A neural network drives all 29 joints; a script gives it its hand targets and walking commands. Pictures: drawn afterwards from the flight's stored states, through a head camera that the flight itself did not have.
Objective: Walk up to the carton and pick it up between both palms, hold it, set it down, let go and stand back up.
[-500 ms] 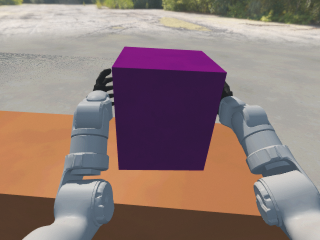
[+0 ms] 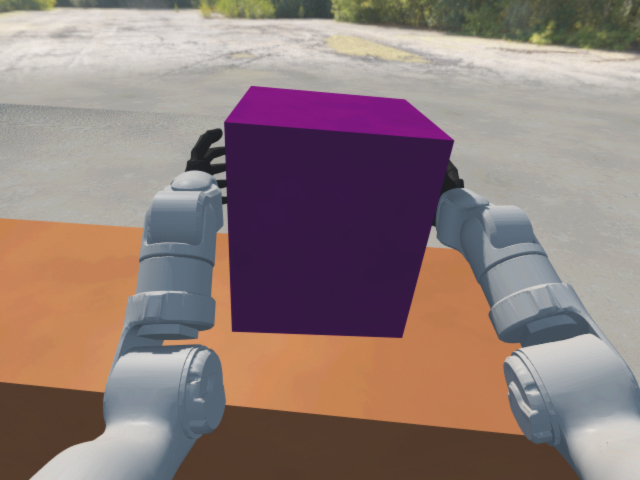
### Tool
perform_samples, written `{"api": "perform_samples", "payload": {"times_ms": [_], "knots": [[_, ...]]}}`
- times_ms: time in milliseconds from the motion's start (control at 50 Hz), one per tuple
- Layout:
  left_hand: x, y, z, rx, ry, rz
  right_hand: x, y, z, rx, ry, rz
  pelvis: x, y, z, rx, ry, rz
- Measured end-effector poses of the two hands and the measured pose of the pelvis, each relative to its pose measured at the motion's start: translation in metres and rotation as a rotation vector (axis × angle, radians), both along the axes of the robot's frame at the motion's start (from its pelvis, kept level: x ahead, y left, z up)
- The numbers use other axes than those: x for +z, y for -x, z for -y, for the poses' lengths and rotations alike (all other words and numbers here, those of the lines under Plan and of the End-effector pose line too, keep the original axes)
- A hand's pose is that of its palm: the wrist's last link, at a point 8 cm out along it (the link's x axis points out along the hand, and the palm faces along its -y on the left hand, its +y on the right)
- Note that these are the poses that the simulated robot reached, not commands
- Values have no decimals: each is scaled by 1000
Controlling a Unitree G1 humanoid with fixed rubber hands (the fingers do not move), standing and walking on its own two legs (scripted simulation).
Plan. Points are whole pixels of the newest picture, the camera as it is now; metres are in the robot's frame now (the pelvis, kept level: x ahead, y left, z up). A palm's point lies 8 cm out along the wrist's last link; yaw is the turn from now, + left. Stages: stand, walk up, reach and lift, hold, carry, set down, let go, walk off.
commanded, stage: hold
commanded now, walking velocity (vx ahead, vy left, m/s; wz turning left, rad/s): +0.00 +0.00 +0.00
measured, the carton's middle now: (324, 207) +0.39 +0.02 +0.25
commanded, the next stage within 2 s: set down in 0.94 s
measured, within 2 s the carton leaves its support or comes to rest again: neither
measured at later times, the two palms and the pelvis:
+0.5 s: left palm (199, 188) +0.36 +0.17 +0.29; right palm (448, 206) +0.36 -0.13 +0.26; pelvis +0.00 +0.00 +0.00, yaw +0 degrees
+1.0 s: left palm (202, 197) +0.37 +0.16 +0.27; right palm (447, 210) +0.36 -0.14 +0.26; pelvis +0.00 +0.00 +0.00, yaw +0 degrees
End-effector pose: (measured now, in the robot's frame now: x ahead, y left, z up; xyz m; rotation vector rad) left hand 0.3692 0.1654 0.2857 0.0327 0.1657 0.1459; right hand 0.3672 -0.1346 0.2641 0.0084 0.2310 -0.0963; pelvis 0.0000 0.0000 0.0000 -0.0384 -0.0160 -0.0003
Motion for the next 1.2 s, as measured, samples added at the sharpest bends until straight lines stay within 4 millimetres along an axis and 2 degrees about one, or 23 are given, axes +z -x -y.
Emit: {"api": "perform_samples", "payload": {"times_ms": [220,580,960,1200], "knots": [[-13,4,4,-2,7,-2,-8,3,4,-3,-3,-5,0,-1,0,0,1,9],[3,5,0,5,10,8,2,4,0,-1,-20,0,0,2,0,1,0,4],[-11,3,1,-4,18,2,-5,4,2,-7,3,-8,-1,2,-2,0,2,2],[-7,-9,-6,17,13,38,-18,-12,-7,8,-8,20,1,6,-5,3,-11,19]]}}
